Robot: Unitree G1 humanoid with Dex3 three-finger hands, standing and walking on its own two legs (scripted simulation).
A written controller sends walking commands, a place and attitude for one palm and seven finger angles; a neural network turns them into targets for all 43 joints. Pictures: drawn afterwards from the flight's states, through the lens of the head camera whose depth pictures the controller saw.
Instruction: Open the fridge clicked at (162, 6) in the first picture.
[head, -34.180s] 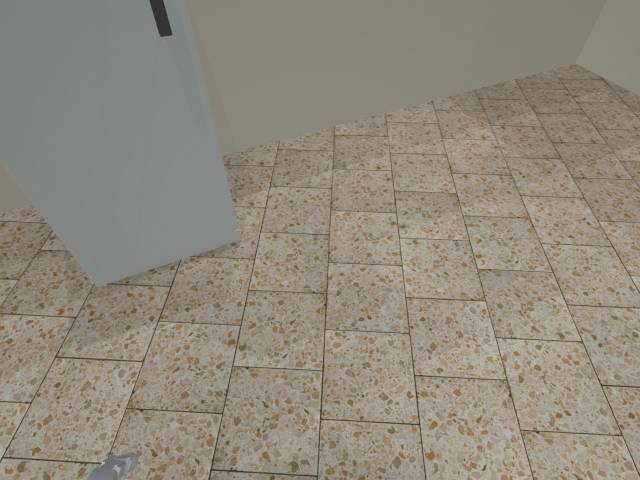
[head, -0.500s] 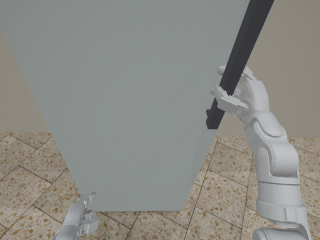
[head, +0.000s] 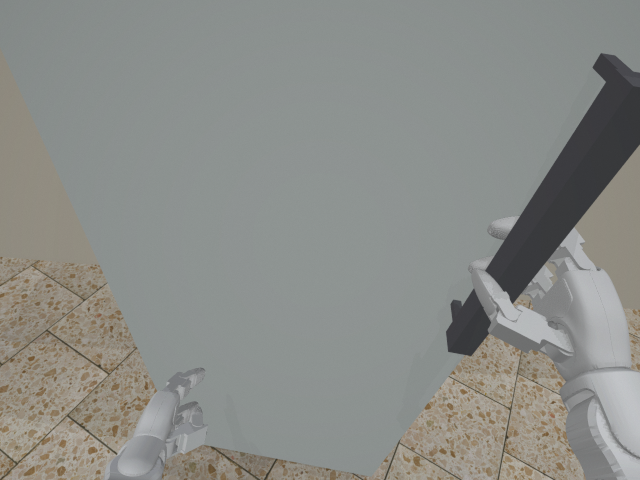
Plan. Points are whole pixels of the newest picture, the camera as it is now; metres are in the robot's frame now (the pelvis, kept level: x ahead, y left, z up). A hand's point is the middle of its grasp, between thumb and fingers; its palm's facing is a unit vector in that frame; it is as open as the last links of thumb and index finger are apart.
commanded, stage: walk backward, drawing the door open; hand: right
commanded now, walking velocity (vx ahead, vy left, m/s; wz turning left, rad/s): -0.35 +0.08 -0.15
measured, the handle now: (516, 237) +0.29 -0.15 +0.24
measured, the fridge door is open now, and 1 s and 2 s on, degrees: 7 24 59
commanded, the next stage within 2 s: none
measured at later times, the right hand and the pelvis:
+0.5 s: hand (489, 334) +0.22 -0.12 +0.20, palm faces +0.29 +0.91 -0.29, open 7.9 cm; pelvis -0.03 +0.04 -0.02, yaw -8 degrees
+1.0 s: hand (475, 469) +0.11 -0.08 +0.20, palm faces +0.29 +0.91 -0.28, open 8.3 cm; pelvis -0.17 +0.10 -0.02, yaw -21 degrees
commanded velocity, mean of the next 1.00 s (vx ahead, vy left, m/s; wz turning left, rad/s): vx -0.26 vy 0.19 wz -0.36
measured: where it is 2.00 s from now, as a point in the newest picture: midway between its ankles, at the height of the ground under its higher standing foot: outside the picture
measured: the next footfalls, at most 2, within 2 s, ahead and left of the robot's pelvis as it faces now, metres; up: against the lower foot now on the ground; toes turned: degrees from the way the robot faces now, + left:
right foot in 0.14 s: +0.02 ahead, -0.14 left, +0.00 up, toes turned -3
left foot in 0.34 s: +0.05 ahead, +0.07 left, +0.00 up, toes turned -5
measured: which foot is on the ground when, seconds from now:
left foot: down 0.00-0.18, up 0.20-0.32, down 0.34-0.82, up 0.84-1.00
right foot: down 0.00-0.00, up 0.02-0.12, down 0.14-0.34, up 0.36-0.80, down 0.82-1.00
